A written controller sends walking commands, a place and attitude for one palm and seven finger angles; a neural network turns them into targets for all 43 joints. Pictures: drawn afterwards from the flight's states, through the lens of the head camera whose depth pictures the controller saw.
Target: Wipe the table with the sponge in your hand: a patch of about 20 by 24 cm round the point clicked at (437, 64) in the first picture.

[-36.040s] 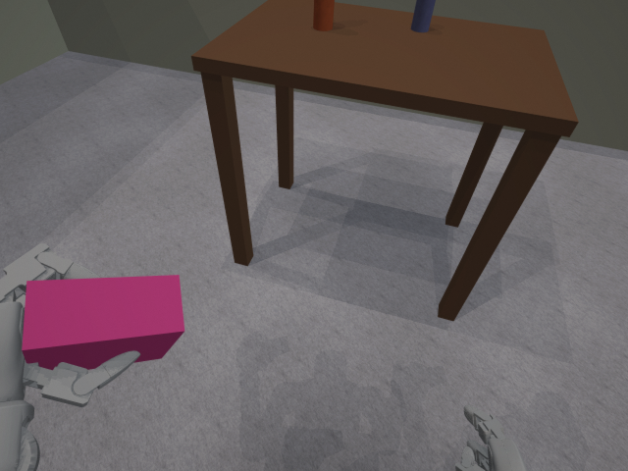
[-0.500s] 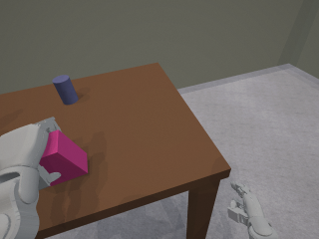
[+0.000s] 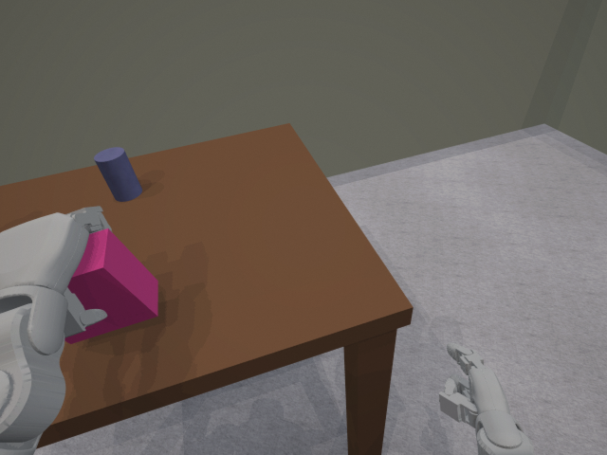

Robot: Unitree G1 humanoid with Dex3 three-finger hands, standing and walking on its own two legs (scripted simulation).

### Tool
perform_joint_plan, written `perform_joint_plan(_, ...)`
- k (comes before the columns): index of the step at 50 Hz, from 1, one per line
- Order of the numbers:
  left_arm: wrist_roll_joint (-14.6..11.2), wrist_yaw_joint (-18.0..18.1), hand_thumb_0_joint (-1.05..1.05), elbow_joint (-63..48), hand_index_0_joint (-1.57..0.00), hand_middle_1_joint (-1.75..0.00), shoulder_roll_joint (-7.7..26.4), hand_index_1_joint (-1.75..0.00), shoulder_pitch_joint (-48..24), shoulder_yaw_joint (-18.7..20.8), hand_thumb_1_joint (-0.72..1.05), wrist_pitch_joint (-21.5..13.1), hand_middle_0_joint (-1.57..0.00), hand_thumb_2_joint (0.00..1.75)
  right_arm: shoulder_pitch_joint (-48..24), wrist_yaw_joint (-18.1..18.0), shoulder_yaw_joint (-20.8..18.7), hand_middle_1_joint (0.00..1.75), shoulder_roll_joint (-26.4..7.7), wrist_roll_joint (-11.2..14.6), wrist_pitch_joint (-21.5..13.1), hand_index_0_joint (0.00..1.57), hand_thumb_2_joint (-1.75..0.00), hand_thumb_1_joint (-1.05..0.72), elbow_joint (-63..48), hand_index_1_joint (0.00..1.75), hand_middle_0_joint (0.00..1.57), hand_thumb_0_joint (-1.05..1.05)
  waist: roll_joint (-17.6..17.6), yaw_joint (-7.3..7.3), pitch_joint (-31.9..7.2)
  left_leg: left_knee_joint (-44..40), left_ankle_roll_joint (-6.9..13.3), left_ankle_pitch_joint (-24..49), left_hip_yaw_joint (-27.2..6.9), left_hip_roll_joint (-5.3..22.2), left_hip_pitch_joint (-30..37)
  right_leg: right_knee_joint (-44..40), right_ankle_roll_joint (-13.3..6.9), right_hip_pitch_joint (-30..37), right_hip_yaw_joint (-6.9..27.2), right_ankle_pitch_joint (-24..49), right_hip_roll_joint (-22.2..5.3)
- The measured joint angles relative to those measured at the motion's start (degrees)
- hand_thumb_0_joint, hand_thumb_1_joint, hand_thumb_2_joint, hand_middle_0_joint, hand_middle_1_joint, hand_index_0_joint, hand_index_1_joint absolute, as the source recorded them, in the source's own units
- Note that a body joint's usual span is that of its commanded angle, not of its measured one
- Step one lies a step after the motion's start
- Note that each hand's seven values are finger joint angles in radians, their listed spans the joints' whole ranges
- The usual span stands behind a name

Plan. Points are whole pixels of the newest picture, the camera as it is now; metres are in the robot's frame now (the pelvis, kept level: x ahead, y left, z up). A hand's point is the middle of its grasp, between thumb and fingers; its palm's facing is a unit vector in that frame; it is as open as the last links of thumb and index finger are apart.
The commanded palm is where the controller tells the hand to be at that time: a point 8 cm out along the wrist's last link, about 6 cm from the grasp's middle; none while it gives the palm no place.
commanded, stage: lift the sponge slowly off the table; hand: left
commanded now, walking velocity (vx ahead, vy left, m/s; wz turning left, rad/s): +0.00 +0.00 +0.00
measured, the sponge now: (98, 297) +0.22 +0.30 +0.15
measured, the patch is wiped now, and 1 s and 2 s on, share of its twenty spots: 1.00 1.00 1.00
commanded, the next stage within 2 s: bring the sponge back beside the body in 1.00 s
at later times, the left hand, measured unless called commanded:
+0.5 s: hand (57, 251) +0.22 +0.30 +0.23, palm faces +0.30 -0.05 -0.95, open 9.7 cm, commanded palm +0.17 +0.31 +0.29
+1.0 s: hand (53, 214) +0.24 +0.30 +0.27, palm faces +0.43 -0.11 -0.90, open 9.7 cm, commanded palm +0.17 +0.31 +0.32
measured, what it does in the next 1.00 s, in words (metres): stands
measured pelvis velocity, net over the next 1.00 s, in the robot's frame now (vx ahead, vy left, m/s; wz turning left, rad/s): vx -0.01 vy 0.02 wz -0.02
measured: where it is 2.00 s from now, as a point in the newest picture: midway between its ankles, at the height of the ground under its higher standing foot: outside the picture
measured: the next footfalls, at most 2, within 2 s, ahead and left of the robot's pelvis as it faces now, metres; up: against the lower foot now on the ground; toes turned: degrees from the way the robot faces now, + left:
none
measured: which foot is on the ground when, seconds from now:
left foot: down 0.00-1.00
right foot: down 0.00-1.00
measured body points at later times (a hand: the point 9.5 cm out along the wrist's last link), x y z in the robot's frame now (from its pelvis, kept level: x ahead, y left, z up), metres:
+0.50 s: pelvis -0.01 +0.01 +0.00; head -0.05 -0.05 +0.44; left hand +0.20 +0.30 +0.28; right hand +0.25 -0.18 -0.06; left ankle +0.02 +0.12 -0.74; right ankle +0.02 -0.08 -0.74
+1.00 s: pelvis -0.01 +0.02 +0.00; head -0.05 -0.03 +0.45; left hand +0.21 +0.30 +0.31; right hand +0.26 -0.16 -0.05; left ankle +0.02 +0.12 -0.74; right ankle +0.02 -0.08 -0.74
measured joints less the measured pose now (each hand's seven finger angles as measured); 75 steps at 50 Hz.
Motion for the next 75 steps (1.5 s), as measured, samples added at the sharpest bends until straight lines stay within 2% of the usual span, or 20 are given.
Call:
perform_joint_plan(13, -1.17, -3.19, 0.00, 2.47, -0.78, -1.38, 2.62, -1.36, -2.60, 1.86, -0.49, -1.60, -0.76, 1.09, 0.93, -0.99, -0.89, 0.30, -1.47, 0.18, -0.28, 0.20, -0.90, -0.91, 0.05, 0.30, 0.20, 0.01, 0.44, -0.24, 0.03, 1.30, -0.08, -0.02, -0.10, -0.13, -1.14, 1.52, 0.03, -1.18, -0.16, -0.18, -0.09)
perform_joint_plan(22, -1.64, -2.40, 0.00, 1.20, -0.78, -1.38, 2.34, -1.36, -5.42, 1.19, -0.50, -1.97, -0.76, 1.09, 0.74, -1.15, -0.83, 0.30, -0.73, 0.40, -0.73, 0.20, -0.90, -0.91, 0.31, 0.30, 0.20, 0.01, 0.42, 0.36, 0.19, 1.00, 0.37, 0.46, 0.19, -0.69, -1.01, 1.56, 0.56, -1.20, 0.13, 0.09, -0.66)
perform_joint_plan(30, -2.44, -2.05, 0.00, -0.34, -0.78, -1.38, 2.06, -1.36, -7.32, 1.76, -0.50, -0.05, -0.76, 1.09, -0.14, -0.65, 0.11, 0.30, 0.23, 0.70, -0.24, 0.20, -0.90, -0.91, -0.29, 0.30, 0.20, 0.01, 0.31, 0.50, 0.16, 0.19, 0.86, 1.06, 0.65, -1.06, -0.90, 0.87, 1.10, -1.21, 0.64, 0.69, -1.05)
perform_joint_plan(37, -2.68, -1.54, 0.00, -2.32, -0.78, -1.38, 0.63, -1.36, -9.85, -0.18, -0.50, 1.48, -0.76, 1.09, -0.57, -0.67, 0.52, 0.30, 0.47, 0.84, -0.26, 0.20, -0.90, -0.91, -0.55, 0.30, 0.20, 0.01, 0.04, 0.98, 0.43, -0.83, 1.30, 1.72, 0.65, -1.62, -0.50, 0.19, 1.57, -0.88, 0.68, 1.08, -1.64)
perform_joint_plan(44, -2.87, -1.22, 0.00, -2.64, -0.78, -1.38, 0.96, -1.36, -13.04, -0.65, -0.50, 3.23, -0.76, 1.09, -1.36, -0.24, 1.10, 0.30, 1.01, 1.02, 0.46, 0.20, -0.90, -0.91, -0.83, 0.30, 0.20, 0.01, -0.36, 0.95, 0.57, -1.77, 1.39, 2.15, 0.98, -1.61, -0.20, -0.56, 1.63, -0.77, 1.07, 1.50, -1.65)
perform_joint_plan(54, -4.59, -1.92, 0.00, -4.94, -0.78, -1.39, 2.75, -1.36, -9.73, 2.62, -0.50, 5.22, -0.76, 1.09, -1.34, 0.70, 1.30, 0.30, 0.16, 1.22, 2.64, 0.20, -0.90, -0.91, -1.90, 0.30, 0.20, 0.01, -0.18, 0.41, -0.14, -1.54, 1.31, 1.70, 1.43, -1.10, -0.66, -0.90, 1.57, -1.16, 1.54, 1.59, -1.13)
perform_joint_plan(60, -4.37, -2.28, -0.01, -4.20, -0.78, -1.38, 2.60, -1.36, -9.36, 1.81, -0.50, 5.78, -0.76, 1.09, -0.78, -0.18, 0.69, 0.30, -0.86, 1.29, 2.09, 0.20, -0.90, -0.91, -1.45, 0.30, 0.20, 0.01, -0.33, 0.92, 0.47, -0.96, 1.20, 1.51, 0.85, -1.12, -0.75, -0.63, 1.41, -0.94, 0.95, 1.36, -1.13)
perform_joint_plan(66, -3.79, -2.22, -0.01, -4.32, -0.78, -1.38, 2.70, -1.36, -9.59, 1.39, -0.50, 5.41, -0.76, 1.09, -0.89, -0.58, 0.37, 0.30, -0.65, 1.21, 1.28, 0.20, -0.90, -0.91, -1.10, 0.30, 0.20, 0.01, -0.37, 1.05, 0.72, -0.78, 1.09, 1.42, 0.73, -1.10, -0.51, -0.40, 1.28, -0.70, 0.84, 1.23, -1.09)
perform_joint_plan(75, -4.61, -2.26, -0.01, -6.89, -0.78, -1.38, 3.07, -1.36, -7.26, 2.91, -0.50, 4.49, -0.76, 1.09, -1.42, 0.01, 0.93, 0.30, 0.26, 1.11, 1.59, 0.20, -0.90, -0.91, -1.78, 0.30, 0.20, 0.01, 0.07, 0.80, 0.02, -0.87, 0.99, 1.44, 1.07, -0.92, -0.46, -0.32, 1.26, -0.86, 1.19, 1.30, -0.91)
